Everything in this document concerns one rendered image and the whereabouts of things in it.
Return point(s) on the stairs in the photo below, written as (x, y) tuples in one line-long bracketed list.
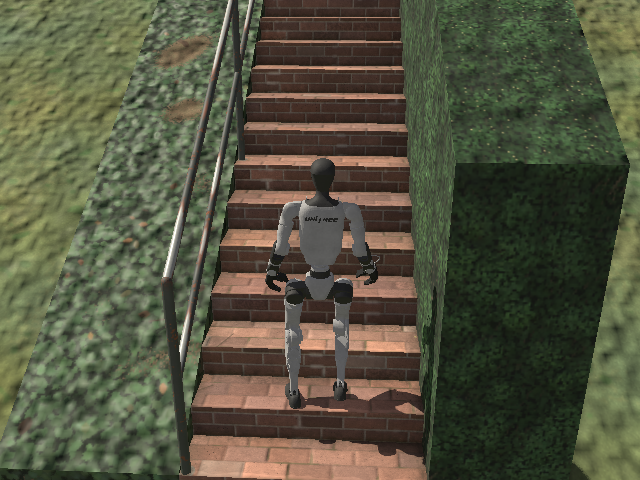
[(328, 84)]

